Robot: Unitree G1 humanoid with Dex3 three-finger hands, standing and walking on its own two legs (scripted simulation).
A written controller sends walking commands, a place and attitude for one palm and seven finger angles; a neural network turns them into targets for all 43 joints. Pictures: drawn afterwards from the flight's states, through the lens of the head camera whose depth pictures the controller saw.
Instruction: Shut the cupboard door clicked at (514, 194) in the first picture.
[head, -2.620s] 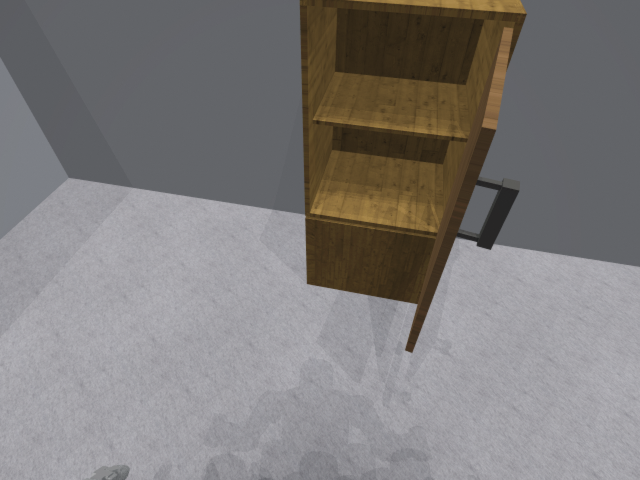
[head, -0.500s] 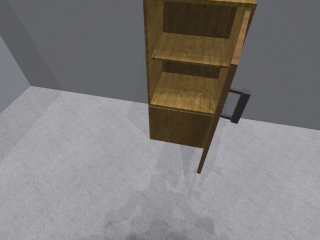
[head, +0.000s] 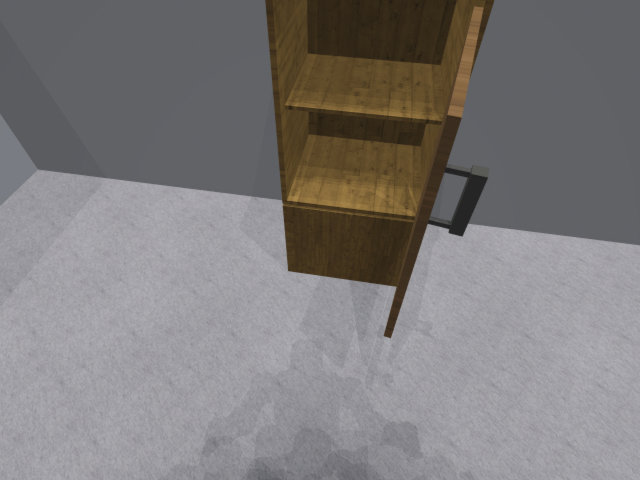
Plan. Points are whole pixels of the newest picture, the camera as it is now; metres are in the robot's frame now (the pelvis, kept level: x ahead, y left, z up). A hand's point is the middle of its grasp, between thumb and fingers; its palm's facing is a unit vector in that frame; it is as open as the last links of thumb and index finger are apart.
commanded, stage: walk around to get in front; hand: left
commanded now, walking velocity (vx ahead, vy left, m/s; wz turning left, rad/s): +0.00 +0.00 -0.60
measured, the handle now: (454, 199) +0.54 -0.18 +0.05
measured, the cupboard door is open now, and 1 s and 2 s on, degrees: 80 80 80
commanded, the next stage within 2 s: none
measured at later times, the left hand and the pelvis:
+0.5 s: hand out of the picture +0.05 +0.15 -0.16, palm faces -0.20 -0.95 -0.26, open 7.4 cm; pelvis -0.02 -0.03 +0.00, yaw -15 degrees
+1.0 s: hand (189, 459) +0.18 +0.21 -0.17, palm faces -0.46 -0.86 -0.22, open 7.4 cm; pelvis +0.01 +0.04 +0.00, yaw -32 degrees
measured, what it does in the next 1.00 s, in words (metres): steps on the spot, turning right: left foot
